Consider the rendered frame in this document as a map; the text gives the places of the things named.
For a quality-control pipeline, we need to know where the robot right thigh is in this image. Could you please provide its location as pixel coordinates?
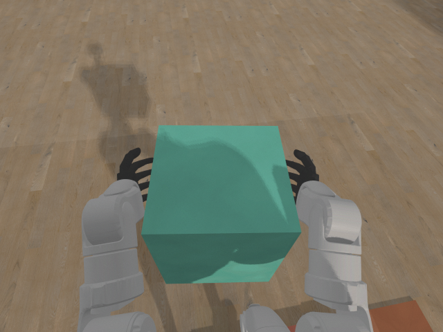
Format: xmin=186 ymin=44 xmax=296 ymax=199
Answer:
xmin=239 ymin=306 xmax=291 ymax=332

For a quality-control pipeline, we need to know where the robot right upper arm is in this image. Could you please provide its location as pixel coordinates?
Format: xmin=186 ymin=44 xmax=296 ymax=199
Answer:
xmin=295 ymin=312 xmax=369 ymax=332

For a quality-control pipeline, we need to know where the right robot hand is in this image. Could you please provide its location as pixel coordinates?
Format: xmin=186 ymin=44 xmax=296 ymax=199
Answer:
xmin=286 ymin=149 xmax=319 ymax=204

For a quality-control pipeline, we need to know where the robot left upper arm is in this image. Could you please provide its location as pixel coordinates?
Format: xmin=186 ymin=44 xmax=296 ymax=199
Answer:
xmin=83 ymin=311 xmax=156 ymax=332

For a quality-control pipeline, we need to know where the left robot hand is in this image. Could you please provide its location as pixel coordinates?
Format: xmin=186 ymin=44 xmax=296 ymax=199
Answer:
xmin=117 ymin=147 xmax=154 ymax=202

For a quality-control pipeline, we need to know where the robot right forearm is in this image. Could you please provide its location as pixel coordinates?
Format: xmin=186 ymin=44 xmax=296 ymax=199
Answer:
xmin=296 ymin=181 xmax=374 ymax=332

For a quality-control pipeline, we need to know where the robot left forearm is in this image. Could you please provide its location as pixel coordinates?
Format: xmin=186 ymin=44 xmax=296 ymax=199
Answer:
xmin=77 ymin=179 xmax=145 ymax=332

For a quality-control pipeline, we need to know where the carton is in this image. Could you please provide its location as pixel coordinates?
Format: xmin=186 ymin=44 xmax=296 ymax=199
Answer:
xmin=141 ymin=125 xmax=301 ymax=284

